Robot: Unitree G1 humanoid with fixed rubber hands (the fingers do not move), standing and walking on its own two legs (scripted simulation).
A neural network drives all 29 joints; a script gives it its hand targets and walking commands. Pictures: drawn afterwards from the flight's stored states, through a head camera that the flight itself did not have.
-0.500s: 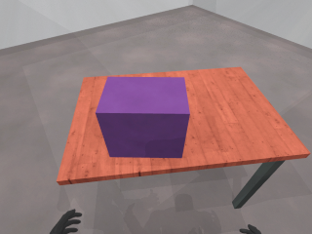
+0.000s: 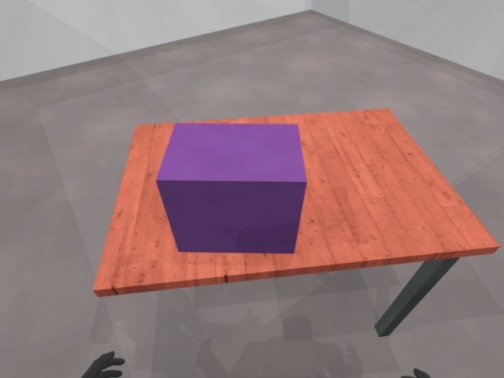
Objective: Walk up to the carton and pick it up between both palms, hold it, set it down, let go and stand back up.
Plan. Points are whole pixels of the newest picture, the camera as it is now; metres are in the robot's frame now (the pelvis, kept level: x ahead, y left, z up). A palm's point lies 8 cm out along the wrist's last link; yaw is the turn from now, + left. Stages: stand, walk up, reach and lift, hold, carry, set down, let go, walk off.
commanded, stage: walk up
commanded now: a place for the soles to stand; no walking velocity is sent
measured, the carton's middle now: (236, 190) +0.49 +0.06 +0.01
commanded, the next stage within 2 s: none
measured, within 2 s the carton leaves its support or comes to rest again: neither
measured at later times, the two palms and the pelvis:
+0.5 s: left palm out of the picture +0.12 +0.28 -0.07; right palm out of the picture +0.10 -0.27 -0.10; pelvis +0.00 +0.00 +0.00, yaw +0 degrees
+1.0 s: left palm out of the picture +0.11 +0.28 -0.08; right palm out of the picture +0.09 -0.28 -0.10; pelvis -0.01 -0.01 +0.00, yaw +0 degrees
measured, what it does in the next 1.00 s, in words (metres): stands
